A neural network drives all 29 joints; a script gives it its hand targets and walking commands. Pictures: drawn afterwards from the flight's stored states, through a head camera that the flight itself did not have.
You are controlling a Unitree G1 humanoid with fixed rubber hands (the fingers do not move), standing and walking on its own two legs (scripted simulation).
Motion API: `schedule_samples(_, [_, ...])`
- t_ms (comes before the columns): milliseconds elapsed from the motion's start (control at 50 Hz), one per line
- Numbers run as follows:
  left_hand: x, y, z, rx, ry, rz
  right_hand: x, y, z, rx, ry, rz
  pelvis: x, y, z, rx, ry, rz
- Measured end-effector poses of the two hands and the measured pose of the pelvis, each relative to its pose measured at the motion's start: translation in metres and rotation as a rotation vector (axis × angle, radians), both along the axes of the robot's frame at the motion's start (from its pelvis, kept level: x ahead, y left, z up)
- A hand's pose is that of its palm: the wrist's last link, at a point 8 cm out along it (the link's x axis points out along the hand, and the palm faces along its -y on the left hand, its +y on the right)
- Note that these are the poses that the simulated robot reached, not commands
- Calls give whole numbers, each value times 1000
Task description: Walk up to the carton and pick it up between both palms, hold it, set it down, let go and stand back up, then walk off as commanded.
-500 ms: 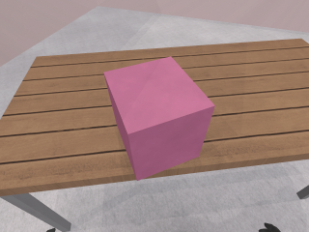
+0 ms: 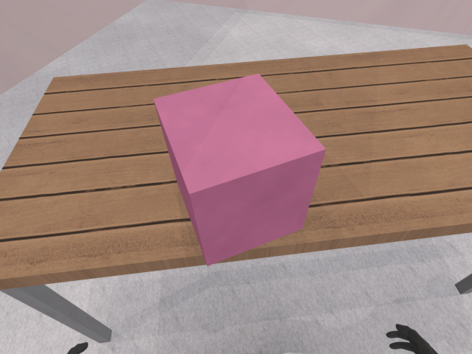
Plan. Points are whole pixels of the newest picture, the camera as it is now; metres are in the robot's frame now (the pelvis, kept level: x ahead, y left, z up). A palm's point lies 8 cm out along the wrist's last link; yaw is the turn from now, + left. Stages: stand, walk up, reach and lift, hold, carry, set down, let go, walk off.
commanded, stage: reach and lift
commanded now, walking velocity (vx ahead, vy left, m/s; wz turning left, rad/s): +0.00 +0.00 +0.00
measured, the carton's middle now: (233, 168) +0.44 +0.02 +0.06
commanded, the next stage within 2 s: none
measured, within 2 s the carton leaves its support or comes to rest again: neither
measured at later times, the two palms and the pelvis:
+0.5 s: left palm (95, 337) +0.17 +0.25 -0.04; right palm (440, 342) +0.16 -0.31 -0.06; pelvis +0.00 -0.02 +0.02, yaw +0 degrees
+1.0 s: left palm (112, 353) +0.15 +0.20 -0.01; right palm (467, 351) +0.14 -0.32 -0.02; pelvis -0.03 -0.03 +0.02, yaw +0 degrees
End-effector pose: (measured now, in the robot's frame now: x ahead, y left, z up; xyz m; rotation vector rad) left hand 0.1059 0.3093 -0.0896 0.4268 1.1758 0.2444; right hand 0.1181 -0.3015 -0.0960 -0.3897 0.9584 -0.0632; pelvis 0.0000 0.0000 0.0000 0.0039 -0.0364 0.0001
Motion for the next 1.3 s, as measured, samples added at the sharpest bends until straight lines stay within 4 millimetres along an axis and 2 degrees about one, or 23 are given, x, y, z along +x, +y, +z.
schedule_samples(80, [16, -23, -2, -24, 22, 17, 13, -4, -6, 24, -25, 13, 1, -7, -3, 8, -4, 1])
schedule_samples(160, [46, -46, 11, -51, -84, -14, 23, -8, -6, 34, -46, 22, 6, -13, -2, 10, 3, 0])
schedule_samples(220, [67, -56, 25, -48, -169, -46, 31, -11, -1, 42, -76, 31, 9, -18, 0, 13, 13, -2])
schedule_samples(300, [78, -61, 36, -41, -213, -61, 40, -13, 8, 65, -119, 24, 12, -22, 5, 16, 38, -2])
schedule_samples(420, [77, -62, 45, -41, -258, -67, 46, -13, 25, 97, -194, 2, 9, -23, 13, 16, 63, -2])
schedule_samples(660, [45, -70, 48, -91, -376, -11, 17, 1, 45, 154, -239, 7, -10, -11, 18, -1, 50, -2])
schedule_samples(800, [42, -79, 59, -100, -480, 17, 19, 6, 67, 195, -338, 39, -21, -10, 18, -3, 33, 0])
schedule_samples(880, [41, -88, 66, -84, -508, 14, 20, 2, 73, 234, -363, 33, -26, -14, 18, 2, 21, 2])
schedule_samples(960, [38, -100, 69, -82, -512, 26, 18, -10, 72, 252, -341, 19, -29, -21, 18, 11, 15, 5])
schedule_samples(1040, [43, -114, 82, -81, -565, 28, 23, -20, 81, 268, -375, 21, -32, -30, 19, 20, 12, 6])
schedule_samples(1180, [59, -134, 108, -118, -679, 55, 51, -15, 115, 315, -532, 79, -35, -39, 19, 30, 9, 9])
schedule_samples(1300, [70, -135, 114, -117, -667, 62, 58, -12, 116, 353, -507, 39, -36, -38, 20, 28, 11, 10])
